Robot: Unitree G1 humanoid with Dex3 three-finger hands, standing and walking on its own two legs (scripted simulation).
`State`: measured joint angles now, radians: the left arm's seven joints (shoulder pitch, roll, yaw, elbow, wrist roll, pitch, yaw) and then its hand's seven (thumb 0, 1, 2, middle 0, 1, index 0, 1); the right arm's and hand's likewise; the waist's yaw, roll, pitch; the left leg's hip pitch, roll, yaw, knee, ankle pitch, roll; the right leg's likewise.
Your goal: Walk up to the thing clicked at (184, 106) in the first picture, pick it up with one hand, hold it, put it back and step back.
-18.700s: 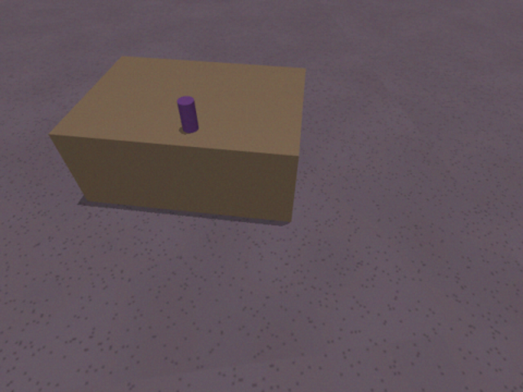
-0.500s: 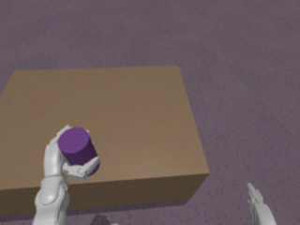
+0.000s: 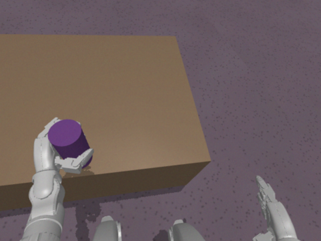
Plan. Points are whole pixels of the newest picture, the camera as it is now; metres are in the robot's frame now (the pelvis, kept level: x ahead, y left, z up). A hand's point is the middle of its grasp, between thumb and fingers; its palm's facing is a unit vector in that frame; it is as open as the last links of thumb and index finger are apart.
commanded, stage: crouch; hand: left
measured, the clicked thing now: (73, 146) +0.37 +0.18 -0.03
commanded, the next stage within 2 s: lower in 0.60 s
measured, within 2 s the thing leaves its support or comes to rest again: rests again in 1.64 s
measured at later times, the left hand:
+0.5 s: hand (77, 137) +0.43 +0.19 -0.09, palm faces +0.15 -0.99 -0.01, open 9.5 cm
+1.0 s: hand (80, 138) +0.45 +0.20 -0.15, palm faces +0.16 -0.99 -0.02, open 9.5 cm
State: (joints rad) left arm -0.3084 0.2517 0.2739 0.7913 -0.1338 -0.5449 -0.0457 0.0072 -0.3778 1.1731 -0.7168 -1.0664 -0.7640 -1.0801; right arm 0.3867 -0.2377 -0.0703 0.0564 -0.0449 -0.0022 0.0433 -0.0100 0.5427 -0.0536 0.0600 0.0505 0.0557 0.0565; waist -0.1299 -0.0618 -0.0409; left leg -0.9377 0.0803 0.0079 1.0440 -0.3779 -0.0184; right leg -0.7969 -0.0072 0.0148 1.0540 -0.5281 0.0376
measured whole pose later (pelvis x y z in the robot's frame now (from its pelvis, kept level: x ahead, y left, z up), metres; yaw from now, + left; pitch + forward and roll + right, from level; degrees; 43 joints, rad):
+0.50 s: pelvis +0.00 +0.00 -0.05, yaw -1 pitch +25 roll -4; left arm -0.46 0.34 0.37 0.94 -0.08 -0.64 -0.04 0.01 -0.38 1.17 -0.72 -1.06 -0.77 -1.07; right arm 0.42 -0.25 -0.06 -0.14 -0.07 0.03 0.09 -0.01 0.52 -0.06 0.06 0.05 0.06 0.06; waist -0.21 -0.04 -0.13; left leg -1.27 0.09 -0.04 1.31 -0.48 -0.02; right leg -1.09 0.01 -0.01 1.29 -0.63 0.04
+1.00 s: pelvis -0.01 +0.01 -0.09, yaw -2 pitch +29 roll -6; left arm -0.59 0.47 0.45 1.13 -0.04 -0.65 -0.03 0.01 -0.37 1.17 -0.72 -1.06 -0.77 -1.07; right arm 0.40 -0.28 -0.07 -0.20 -0.07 0.02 0.09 -0.01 0.52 -0.06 0.06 0.05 0.06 0.06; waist -0.29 -0.03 -0.16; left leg -1.47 0.10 -0.07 1.45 -0.49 -0.01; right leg -1.29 0.03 -0.02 1.43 -0.65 0.04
